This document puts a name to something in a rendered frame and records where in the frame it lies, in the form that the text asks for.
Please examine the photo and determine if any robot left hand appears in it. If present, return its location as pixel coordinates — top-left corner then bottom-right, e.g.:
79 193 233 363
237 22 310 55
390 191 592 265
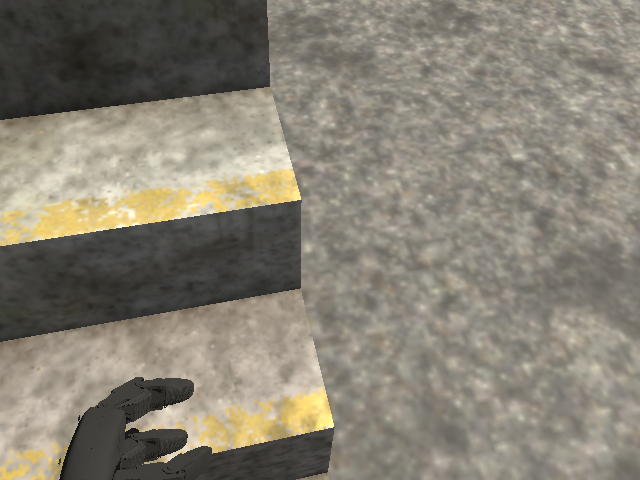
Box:
58 377 212 480

